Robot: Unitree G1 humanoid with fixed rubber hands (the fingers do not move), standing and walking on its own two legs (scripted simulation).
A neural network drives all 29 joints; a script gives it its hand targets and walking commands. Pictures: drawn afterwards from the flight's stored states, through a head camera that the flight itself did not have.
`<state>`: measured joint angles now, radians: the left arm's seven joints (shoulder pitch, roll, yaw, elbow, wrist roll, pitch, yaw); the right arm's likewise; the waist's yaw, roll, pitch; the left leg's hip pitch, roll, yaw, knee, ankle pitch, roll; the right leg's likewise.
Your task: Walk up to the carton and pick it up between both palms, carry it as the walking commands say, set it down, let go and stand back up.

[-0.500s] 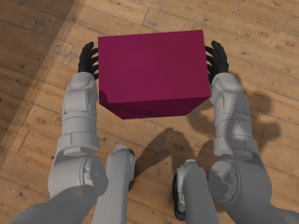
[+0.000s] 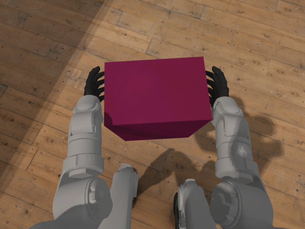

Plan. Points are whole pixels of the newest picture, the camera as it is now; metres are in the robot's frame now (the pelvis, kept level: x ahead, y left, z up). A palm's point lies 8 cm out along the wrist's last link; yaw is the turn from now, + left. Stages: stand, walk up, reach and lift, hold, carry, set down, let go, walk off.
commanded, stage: reach and lift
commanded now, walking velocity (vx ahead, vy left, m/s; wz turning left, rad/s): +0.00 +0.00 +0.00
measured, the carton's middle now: (155, 108) +0.44 +0.05 -0.12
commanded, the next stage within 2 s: none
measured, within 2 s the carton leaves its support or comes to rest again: neither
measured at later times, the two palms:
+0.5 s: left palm (83, 95) +0.40 +0.21 +0.02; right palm (231, 95) +0.44 -0.10 +0.03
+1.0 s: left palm (71, 90) +0.39 +0.21 +0.09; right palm (253, 91) +0.42 -0.11 +0.10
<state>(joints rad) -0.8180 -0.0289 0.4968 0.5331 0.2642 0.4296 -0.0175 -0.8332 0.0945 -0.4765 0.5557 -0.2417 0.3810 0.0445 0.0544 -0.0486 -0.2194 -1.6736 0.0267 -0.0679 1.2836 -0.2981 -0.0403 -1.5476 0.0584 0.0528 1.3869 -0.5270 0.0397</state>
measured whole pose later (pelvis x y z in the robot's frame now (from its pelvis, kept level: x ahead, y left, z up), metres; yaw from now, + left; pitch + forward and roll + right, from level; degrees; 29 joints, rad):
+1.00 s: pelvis +0.03 +0.00 +0.12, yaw +1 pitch +23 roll -1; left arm -0.51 -0.12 0.43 0.36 0.32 0.45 -0.05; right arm -0.53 0.17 -0.43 0.41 -0.28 0.38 0.10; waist 0.04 -0.06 -0.09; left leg -0.96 0.03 -0.04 0.70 -0.15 -0.03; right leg -0.85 0.03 0.07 0.79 -0.34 0.03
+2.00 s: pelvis +0.07 +0.00 +0.18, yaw +1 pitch -5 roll +1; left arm -0.24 -0.15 0.28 0.15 0.29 0.72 -0.01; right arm -0.29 0.15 -0.26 0.26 -0.25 0.65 0.11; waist 0.04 -0.04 0.04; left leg -0.10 0.02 -0.01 0.25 -0.06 -0.03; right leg 0.01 0.00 0.09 0.32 -0.23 0.01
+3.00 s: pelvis +0.07 +0.01 +0.17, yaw +1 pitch -7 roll +0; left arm -0.22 -0.14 0.23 0.12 0.27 0.76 0.00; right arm -0.25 0.14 -0.25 0.18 -0.24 0.71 0.11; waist -0.05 -0.03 0.07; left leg -0.08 0.01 -0.02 0.28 -0.08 -0.02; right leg 0.04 -0.02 0.09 0.31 -0.23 0.03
